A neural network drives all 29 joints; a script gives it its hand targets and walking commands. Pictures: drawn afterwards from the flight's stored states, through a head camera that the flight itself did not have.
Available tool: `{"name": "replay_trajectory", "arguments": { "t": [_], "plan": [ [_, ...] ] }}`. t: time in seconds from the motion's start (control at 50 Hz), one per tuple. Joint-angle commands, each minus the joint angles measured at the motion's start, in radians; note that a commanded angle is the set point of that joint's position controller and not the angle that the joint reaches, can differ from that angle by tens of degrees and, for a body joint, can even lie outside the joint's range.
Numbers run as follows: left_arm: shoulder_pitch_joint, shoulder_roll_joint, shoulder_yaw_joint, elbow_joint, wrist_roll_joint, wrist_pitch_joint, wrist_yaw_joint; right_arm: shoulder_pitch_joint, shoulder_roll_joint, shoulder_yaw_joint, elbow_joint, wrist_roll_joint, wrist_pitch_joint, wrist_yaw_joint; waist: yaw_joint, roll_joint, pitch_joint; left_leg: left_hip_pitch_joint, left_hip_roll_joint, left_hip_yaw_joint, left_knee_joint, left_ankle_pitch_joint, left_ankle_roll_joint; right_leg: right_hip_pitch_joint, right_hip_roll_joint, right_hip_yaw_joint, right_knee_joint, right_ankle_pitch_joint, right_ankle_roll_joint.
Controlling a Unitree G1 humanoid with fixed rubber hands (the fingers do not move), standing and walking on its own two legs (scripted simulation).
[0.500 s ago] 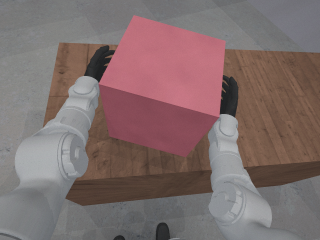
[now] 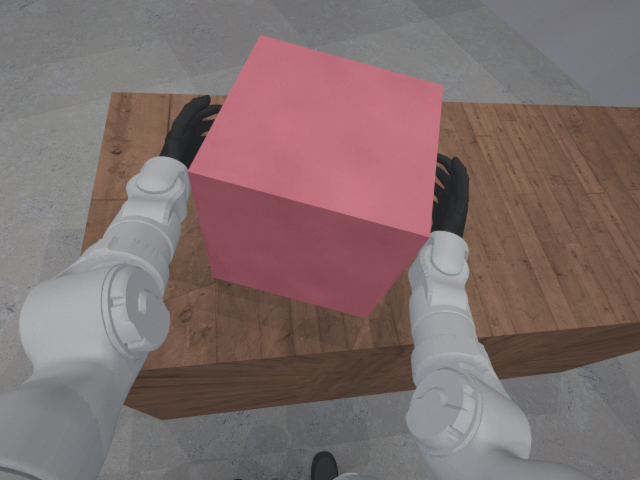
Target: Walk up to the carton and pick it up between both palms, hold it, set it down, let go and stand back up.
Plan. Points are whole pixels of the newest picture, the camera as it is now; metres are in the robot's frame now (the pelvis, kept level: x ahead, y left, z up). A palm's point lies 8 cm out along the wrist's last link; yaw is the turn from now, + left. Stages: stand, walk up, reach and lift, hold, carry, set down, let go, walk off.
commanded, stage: set down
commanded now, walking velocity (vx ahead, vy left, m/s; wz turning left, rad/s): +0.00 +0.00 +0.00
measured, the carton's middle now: (318, 189) +0.49 -0.06 +0.01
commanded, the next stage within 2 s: none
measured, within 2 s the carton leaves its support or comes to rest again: neither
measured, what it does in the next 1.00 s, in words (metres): stands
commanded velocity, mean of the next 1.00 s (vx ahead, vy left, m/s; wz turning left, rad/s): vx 0.00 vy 0.00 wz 0.00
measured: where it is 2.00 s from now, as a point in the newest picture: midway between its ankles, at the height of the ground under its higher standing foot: outside the picture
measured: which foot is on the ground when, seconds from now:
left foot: down 0.00-1.00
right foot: down 0.00-1.00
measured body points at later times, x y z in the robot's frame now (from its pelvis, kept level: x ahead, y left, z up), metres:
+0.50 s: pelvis +0.00 +0.01 +0.00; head +0.12 +0.04 +0.43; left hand +0.52 +0.11 +0.06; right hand +0.41 -0.22 +0.06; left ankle -0.02 +0.09 -0.74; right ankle +0.02 -0.13 -0.74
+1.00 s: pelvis -0.01 -0.01 -0.02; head +0.11 +0.04 +0.41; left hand +0.53 +0.13 +0.06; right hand +0.42 -0.22 +0.05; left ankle -0.02 +0.09 -0.74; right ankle +0.02 -0.13 -0.74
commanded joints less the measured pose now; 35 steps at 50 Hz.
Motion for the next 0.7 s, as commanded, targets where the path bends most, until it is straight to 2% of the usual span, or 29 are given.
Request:
{"name": "replay_trajectory", "arguments": {
  "t": [0.0,0.24,0.26,0.46,0.54,0.62,0.68],
  "plan": [
    [-0.465,-0.456,-0.097,0.015,0.06,-0.014,-0.142,-0.497,0.412,0.299,0.104,-0.084,0.028,0.138,0.001,0.17,-0.589,0.238,0.004,0.03,-0.03,0.315,-0.097,0.344,0.008,-0.03,0.051,0.35,0.001],
    [-0.449,-0.428,-0.08,0.006,0.078,0.012,-0.125,-0.466,0.375,0.259,0.125,-0.099,0.049,0.155,0.007,0.197,-0.558,0.357,0.014,0.01,-0.001,0.384,-0.107,0.193,0.024,-0.048,0.026,0.232,-0.006],
    [-0.448,-0.414,-0.076,0.001,0.079,0.015,-0.123,-0.465,0.365,0.258,0.12,-0.097,0.049,0.155,0.015,0.199,-0.56,0.357,0.014,0.012,-0.002,0.388,-0.105,0.194,0.025,-0.048,0.028,0.234,-0.007],
    [-0.446,-0.352,-0.06,-0.001,0.078,0.026,-0.113,-0.448,0.335,0.237,0.123,-0.104,0.065,0.155,0.011,0.195,-0.552,0.37,0.012,0.009,0.01,0.396,-0.1,0.16,0.027,-0.052,0.032,0.216,-0.002],
    [-0.449,-0.281,-0.045,0.006,0.07,0.027,-0.102,-0.442,0.286,0.23,0.135,-0.096,0.067,0.146,0.015,0.199,-0.558,0.366,0.011,0.008,0.011,0.386,-0.099,0.154,0.025,-0.051,0.035,0.21,0.001],
    [-0.451,-0.116,-0.056,0.008,0.019,0.018,-0.063,-0.424,0.149,0.228,0.164,-0.056,0.059,0.111,0.001,0.199,-0.592,0.356,0.015,0.009,0.013,0.38,-0.1,0.15,0.025,-0.048,0.041,0.223,0.002],
    [-0.454,0.054,-0.135,0.008,-0.092,-0.009,-0.005,-0.411,-0.028,0.249,0.211,0.032,0.038,0.054,-0.027,0.208,-0.648,0.339,0.02,0.002,0.026,0.387,-0.11,0.142,0.027,-0.049,0.053,0.246,-0.002]
  ]
}}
